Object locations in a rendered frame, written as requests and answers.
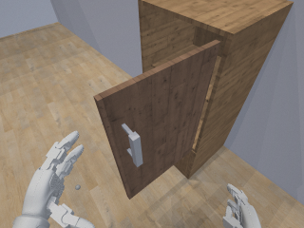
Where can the right robot hand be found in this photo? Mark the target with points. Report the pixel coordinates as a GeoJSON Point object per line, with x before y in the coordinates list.
{"type": "Point", "coordinates": [245, 213]}

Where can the robot left forearm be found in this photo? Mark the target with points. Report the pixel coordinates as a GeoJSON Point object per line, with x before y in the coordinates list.
{"type": "Point", "coordinates": [30, 221]}

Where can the cupboard door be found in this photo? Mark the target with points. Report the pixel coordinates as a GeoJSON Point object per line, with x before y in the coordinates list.
{"type": "Point", "coordinates": [164, 106]}

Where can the handle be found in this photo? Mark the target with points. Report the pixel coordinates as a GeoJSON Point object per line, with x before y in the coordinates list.
{"type": "Point", "coordinates": [135, 150]}

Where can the left robot hand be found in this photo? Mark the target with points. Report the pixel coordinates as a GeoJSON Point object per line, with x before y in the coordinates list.
{"type": "Point", "coordinates": [48, 179]}

